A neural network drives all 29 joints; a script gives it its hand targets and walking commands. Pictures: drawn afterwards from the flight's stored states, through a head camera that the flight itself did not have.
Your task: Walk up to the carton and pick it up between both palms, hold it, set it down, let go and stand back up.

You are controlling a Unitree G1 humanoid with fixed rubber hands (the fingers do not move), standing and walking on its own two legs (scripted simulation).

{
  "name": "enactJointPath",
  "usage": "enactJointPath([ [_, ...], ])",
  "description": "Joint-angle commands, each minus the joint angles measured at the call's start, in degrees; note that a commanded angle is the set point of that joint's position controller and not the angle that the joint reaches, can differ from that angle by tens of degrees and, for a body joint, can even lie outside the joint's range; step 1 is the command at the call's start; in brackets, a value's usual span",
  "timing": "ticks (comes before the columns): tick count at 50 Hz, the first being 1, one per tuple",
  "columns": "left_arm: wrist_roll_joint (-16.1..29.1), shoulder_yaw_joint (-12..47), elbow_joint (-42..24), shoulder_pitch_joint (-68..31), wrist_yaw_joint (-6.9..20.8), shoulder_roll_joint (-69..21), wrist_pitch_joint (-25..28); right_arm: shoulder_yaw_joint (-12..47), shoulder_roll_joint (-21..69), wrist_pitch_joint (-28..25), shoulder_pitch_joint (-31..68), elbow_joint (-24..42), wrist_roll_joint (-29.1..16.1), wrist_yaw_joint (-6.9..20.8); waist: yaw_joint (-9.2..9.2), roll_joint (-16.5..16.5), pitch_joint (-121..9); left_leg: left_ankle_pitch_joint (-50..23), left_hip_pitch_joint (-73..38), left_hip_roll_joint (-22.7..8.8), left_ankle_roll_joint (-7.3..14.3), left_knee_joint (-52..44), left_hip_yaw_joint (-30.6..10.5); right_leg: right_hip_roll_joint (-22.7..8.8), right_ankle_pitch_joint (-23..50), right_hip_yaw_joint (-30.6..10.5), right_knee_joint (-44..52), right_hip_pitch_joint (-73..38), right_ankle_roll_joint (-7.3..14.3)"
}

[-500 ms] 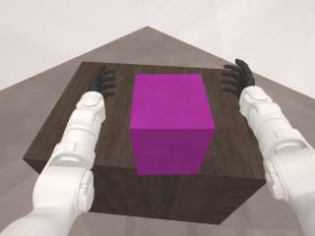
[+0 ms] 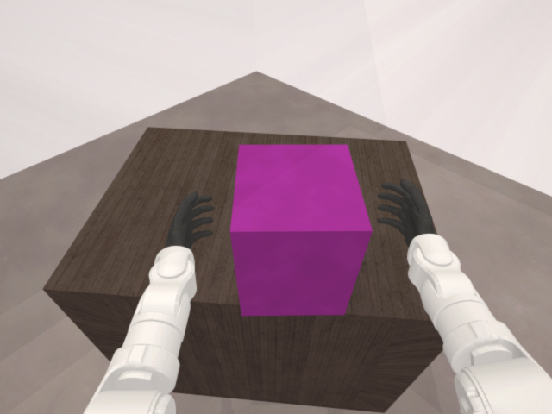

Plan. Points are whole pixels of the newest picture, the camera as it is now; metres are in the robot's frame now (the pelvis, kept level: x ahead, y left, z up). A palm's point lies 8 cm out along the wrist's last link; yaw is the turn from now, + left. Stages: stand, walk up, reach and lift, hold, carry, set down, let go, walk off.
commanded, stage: set down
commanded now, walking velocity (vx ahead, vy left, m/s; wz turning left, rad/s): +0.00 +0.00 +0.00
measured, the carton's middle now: (293, 232) +0.45 -0.04 -0.01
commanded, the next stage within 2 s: let go in 1.96 s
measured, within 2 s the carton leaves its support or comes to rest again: neither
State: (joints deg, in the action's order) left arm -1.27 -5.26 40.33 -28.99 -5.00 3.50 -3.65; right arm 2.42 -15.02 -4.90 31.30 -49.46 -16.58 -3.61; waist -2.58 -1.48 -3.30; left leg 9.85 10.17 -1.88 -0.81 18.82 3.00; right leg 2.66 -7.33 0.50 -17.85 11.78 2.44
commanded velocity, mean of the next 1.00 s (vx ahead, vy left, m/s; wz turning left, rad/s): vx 0.00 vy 0.00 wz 0.00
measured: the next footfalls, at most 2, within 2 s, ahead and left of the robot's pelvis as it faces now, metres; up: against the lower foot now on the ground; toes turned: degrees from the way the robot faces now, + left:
none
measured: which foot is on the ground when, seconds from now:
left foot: down 0.00-1.00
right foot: down 0.00-1.00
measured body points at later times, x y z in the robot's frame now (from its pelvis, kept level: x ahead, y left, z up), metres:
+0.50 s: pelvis +0.00 +0.01 -0.01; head +0.00 +0.01 +0.44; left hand +0.30 +0.15 -0.01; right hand +0.29 -0.23 -0.01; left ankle +0.00 +0.13 -0.75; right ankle +0.02 -0.09 -0.75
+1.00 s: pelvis +0.01 +0.00 -0.01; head +0.01 +0.01 +0.44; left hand +0.24 +0.19 -0.06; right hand +0.23 -0.22 -0.05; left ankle +0.00 +0.13 -0.75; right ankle +0.02 -0.09 -0.75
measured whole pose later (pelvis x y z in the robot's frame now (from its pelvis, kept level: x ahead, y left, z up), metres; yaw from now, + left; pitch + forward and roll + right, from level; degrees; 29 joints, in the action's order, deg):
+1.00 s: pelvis +0.01 +0.00 -0.01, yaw +1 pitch -2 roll +0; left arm 4.9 4.2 42.5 2.6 -5.1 7.5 22.5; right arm -1.3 -8.8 -26.4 -1.7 -47.9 -7.6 0.4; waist -2.2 -1.5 0.8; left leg 14.2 8.5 -0.6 -0.6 24.4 0.9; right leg 1.8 -13.1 1.1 -25.2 10.4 2.3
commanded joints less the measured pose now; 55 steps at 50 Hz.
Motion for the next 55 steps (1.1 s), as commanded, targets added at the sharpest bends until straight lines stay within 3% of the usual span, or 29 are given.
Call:
enactJointPath([
  [1, 0.05, 1.61, -8.67, -13.84, -0.93, 2.99, 5.32, -3.47, -4.87, -3.72, 13.50, 7.16, 1.55, 0.80, 0.63, 0.29, -13.96, -2.20, -3.72, 2.69, -0.19, -1.27, -1.01, -0.77, 7.94, -1.37, 0.42, -5.17, -2.69],
  [4, 0.39, 3.63, -8.83, -10.52, -2.68, 0.95, 8.39, -4.73, -4.23, -5.77, 10.10, 7.28, 2.89, 2.29, 0.50, 2.31, -13.78, -3.01, -5.69, 1.98, -1.09, -0.37, -1.34, -0.41, 5.15, -0.80, -0.10, -1.30, -1.65],
  [10, 2.33, 5.61, -9.01, -3.13, -3.81, 0.76, 15.62, -5.66, -4.35, -10.31, 3.20, 9.80, 5.00, 3.20, 0.56, 0.13, -16.95, -4.92, -3.98, 1.62, -1.49, 1.03, -2.10, -0.24, 8.64, -0.75, -1.93, -3.08, -1.41],
  [15, 3.87, 8.08, -6.65, -1.37, -4.55, 0.52, 19.65, -7.42, -3.99, -13.40, 1.31, 8.01, 6.50, 3.38, -0.49, -0.16, -15.74, -2.41, -1.19, 1.42, -1.69, 1.98, -2.34, -0.49, 5.83, -0.95, -2.72, -1.06, -0.86],
  [17, 4.73, 8.25, -5.20, 1.17, -4.44, 1.18, 21.22, -6.84, -3.83, -14.35, -0.45, 7.68, 6.49, 3.34, 0.25, -1.69, -14.91, -1.43, 0.68, 1.45, -1.18, 1.95, -2.49, -0.76, 6.25, -1.59, -3.21, -2.20, -1.07],
  [19, 4.27, 7.91, -4.81, 4.55, -4.32, 0.99, 22.88, -5.62, -2.97, -15.91, -3.36, 7.69, 5.49, 3.60, 1.27, -0.89, -16.14, -4.20, 1.05, 1.46, -1.22, 2.39, -2.43, -0.95, 10.07, -1.81, -4.58, -4.04, -1.03],
  [22, 3.12, 7.37, -5.08, 7.27, -3.87, 1.89, 25.01, -4.84, -3.01, -17.73, -6.58, 5.44, 4.75, 3.88, 1.18, 0.30, -15.36, -7.17, 0.30, 1.69, -1.63, 2.87, -2.64, -0.81, 12.57, -2.21, -4.75, -5.44, -0.89],
  [27, 3.48, 6.32, -1.97, 10.12, -1.66, 4.45, 28.06, -3.55, -1.39, -20.60, -9.83, 4.45, 4.39, 3.46, 1.66, -1.38, -10.34, -0.94, 5.50, 2.67, -0.53, 2.12, -2.04, -2.45, 10.91, -4.00, -5.07, -8.20, -1.85],
  [31, 5.28, 8.36, -3.20, 11.71, -1.73, 4.26, 30.61, -4.66, -1.36, -22.99, -12.75, 4.77, 5.22, 3.72, -0.07, -0.06, -11.23, -0.60, 5.00, 2.37, -1.09, 3.02, -2.54, -2.44, 10.22, -3.72, -6.08, -7.79, -1.54],
  [33, 5.55, 8.32, -1.91, 12.84, -1.32, 4.53, 30.87, -4.42, -1.30, -23.29, -13.61, 4.23, 5.20, 3.79, 0.46, 0.00, -9.74, 0.21, 5.35, 2.59, -1.13, 2.89, -2.32, -2.56, 8.94, -3.72, -5.84, -7.27, -1.46],
  [35, 5.94, 9.18, -1.25, 15.61, -0.87, 4.48, 30.74, -4.34, -0.92, -23.46, -16.79, 2.46, 5.39, 3.95, -0.19, 0.57, -8.48, -0.60, 4.25, 2.51, -1.32, 2.97, -2.52, -2.36, 8.75, -3.51, -5.71, -7.30, -1.07],
  [42, 6.55, 8.17, -3.53, 21.22, 0.29, 6.81, 29.99, -4.42, 0.24, -24.74, -21.32, 6.55, 7.62, 3.55, 0.32, -2.65, -6.13, 0.17, 4.77, 2.90, -0.90, 2.07, -2.18, -2.48, 9.35, -3.76, -5.19, -11.50, -1.72],
  [47, 6.47, 8.87, -6.01, 22.78, -0.23, 6.93, 28.11, -5.20, 1.02, -23.64, -24.10, 8.77, 9.24, 3.98, 0.32, -0.91, -4.22, 1.35, 3.39, 2.69, -1.09, 1.45, -1.77, -2.38, 5.41, -3.39, -4.42, -10.48, -1.29],
  [51, 5.81, 8.63, -6.02, 25.03, -0.12, 7.54, 25.17, -4.43, 1.64, -21.28, -26.23, 8.88, 9.74, 4.20, 1.17, -1.10, -2.25, 0.92, 3.23, 2.43, -0.89, 0.46, -1.27, -2.56, 5.95, -3.49, -4.12, -12.65, -1.04],
  [55, 5.34, 8.19, -9.03, 25.61, -0.72, 8.02, 22.28, -5.10, 0.80, -19.74, -27.08, 10.07, 9.84, 4.47, 1.50, 1.39, -2.70, -1.49, 0.16, 2.25, -1.31, 0.12, -1.11, -2.41, 6.91, -3.09, -3.63, -11.25, -0.73],
])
